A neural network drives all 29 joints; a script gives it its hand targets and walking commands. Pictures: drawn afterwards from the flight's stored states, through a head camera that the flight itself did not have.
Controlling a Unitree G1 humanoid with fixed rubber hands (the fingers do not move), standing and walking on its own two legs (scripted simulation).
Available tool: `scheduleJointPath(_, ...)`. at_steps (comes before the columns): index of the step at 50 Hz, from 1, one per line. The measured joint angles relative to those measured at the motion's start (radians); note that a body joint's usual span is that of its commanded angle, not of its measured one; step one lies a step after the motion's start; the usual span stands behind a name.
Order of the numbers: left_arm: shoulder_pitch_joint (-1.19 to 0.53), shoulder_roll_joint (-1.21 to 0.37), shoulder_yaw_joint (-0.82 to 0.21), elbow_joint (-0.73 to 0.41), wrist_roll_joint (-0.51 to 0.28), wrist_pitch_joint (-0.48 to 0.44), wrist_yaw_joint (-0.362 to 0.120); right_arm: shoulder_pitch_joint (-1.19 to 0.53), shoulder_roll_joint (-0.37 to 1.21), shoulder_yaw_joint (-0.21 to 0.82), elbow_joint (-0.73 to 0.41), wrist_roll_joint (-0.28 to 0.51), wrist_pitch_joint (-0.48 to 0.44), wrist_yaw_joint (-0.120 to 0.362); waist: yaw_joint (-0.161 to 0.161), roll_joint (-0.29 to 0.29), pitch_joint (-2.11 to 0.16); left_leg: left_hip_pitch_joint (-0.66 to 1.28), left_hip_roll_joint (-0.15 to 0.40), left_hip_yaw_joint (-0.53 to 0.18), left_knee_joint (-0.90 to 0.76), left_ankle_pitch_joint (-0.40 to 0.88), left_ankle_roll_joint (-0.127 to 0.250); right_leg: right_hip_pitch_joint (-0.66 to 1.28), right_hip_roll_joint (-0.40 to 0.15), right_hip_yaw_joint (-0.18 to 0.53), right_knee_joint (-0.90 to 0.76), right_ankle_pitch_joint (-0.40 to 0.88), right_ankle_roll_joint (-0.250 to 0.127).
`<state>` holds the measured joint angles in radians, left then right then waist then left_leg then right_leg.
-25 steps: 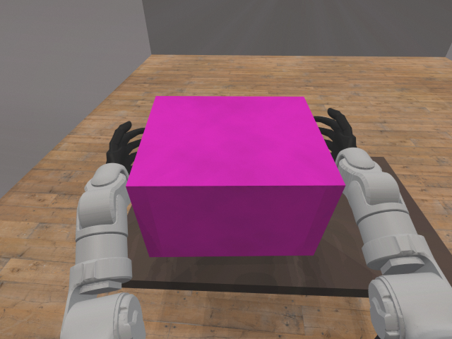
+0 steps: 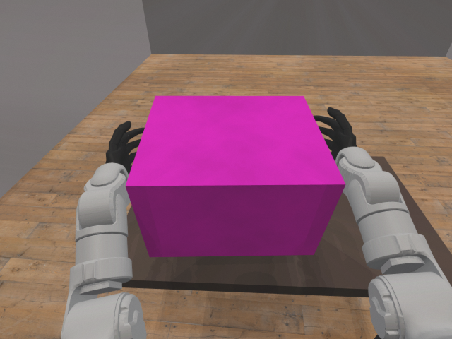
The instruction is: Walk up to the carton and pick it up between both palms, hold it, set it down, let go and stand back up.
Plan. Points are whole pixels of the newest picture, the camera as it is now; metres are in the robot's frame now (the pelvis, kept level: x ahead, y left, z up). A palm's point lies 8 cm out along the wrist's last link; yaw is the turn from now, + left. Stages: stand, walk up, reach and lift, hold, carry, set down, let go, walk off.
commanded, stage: hold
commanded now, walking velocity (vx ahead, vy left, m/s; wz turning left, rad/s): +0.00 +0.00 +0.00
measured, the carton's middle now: (231, 171) +0.38 +0.01 +0.15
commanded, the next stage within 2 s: none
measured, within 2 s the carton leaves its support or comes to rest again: neither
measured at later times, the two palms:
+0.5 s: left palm (119, 166) +0.35 +0.21 +0.19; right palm (342, 151) +0.37 -0.18 +0.20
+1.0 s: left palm (119, 166) +0.35 +0.21 +0.19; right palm (342, 151) +0.37 -0.18 +0.21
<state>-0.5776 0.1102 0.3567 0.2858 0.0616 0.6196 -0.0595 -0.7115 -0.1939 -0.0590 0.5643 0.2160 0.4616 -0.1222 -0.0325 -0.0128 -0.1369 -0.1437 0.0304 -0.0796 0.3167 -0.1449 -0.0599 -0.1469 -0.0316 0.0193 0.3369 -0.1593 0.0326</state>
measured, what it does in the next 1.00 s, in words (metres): stands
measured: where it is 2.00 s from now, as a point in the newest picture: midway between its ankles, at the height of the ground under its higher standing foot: outside the picture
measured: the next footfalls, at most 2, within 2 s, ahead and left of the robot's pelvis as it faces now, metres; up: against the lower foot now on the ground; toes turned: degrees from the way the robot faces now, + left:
none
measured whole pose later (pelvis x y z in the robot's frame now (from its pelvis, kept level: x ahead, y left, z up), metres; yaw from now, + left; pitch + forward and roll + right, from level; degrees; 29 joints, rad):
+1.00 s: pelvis +0.00 +0.00 +0.00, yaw +0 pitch -2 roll +0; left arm -0.58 0.11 0.36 0.27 0.07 0.63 -0.06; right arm -0.71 -0.19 -0.06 0.56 0.22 0.47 -0.12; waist -0.03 -0.01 -0.14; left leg -0.14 0.03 -0.08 0.32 -0.14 -0.06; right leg -0.15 -0.03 0.02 0.34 -0.16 0.03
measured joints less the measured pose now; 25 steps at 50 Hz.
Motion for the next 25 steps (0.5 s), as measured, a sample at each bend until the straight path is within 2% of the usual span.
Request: scheduleJointPath(25, 0.000, -0.001, 0.002, -0.006, 0.003, 0.002, -0.003, 0.000, 0.000, -0.001, -0.005, 0.003, 0.002, -0.002, 0.000, 0.000, 0.000, 0.000, 0.000, 0.000, 0.000, 0.000, 0.000, 0.000, 0.000, 0.000, 0.000, 0.000, 0.000)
